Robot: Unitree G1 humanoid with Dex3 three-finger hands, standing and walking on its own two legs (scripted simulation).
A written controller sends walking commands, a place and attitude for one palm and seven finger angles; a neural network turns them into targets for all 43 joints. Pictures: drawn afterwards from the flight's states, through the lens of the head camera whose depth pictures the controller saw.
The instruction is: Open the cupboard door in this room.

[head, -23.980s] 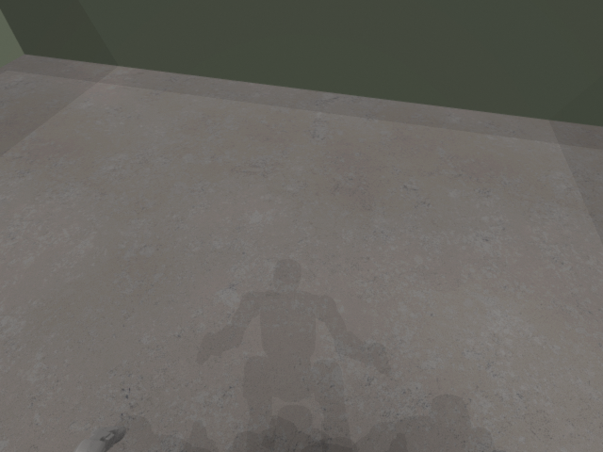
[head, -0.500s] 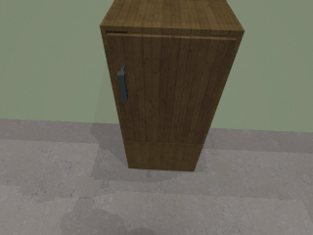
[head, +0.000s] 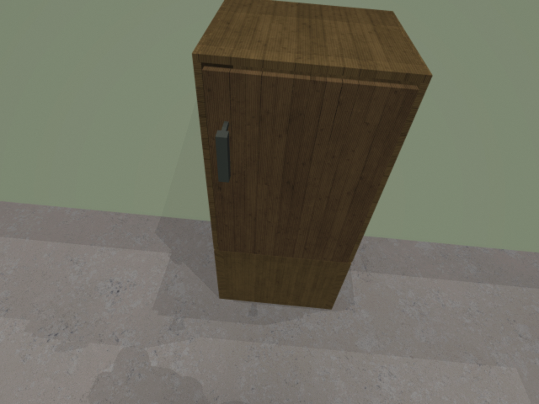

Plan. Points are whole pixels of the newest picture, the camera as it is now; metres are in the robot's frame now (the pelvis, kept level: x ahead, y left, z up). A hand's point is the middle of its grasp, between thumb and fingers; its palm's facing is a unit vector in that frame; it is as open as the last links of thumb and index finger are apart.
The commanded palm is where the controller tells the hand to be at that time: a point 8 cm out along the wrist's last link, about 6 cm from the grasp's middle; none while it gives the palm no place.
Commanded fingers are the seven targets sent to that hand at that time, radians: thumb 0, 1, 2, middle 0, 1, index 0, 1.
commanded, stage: shuffle to correct the standing spot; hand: left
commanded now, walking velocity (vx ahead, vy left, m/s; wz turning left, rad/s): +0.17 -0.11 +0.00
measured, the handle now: (225, 151) +0.61 +0.14 +0.03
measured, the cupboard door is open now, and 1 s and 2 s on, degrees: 0 0 0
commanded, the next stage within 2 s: come to a stop and stand still in 0.34 s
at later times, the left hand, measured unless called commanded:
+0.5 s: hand out of the picture -0.03 +0.13 -0.18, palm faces +0.12 -0.98 -0.13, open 7.4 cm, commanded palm none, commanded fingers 0.00 0.90 0.90 -0.20 -0.30 -0.20 -0.30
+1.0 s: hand out of the picture +0.03 +0.16 -0.17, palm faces +0.03 -0.97 -0.24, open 7.4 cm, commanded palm none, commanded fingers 0.00 0.90 0.90 -0.20 -0.30 -0.20 -0.30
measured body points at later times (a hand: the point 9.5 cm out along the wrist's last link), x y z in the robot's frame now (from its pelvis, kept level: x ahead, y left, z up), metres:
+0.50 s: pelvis +0.05 -0.02 +0.00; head +0.04 +0.00 +0.45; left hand -0.03 +0.18 -0.17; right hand +0.06 -0.25 -0.14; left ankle +0.08 +0.06 -0.72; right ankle +0.00 -0.12 -0.74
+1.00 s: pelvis +0.01 -0.02 +0.00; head +0.02 -0.03 +0.45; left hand +0.03 +0.22 -0.15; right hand +0.06 -0.26 -0.16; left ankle +0.10 +0.06 -0.73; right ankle -0.02 -0.14 -0.74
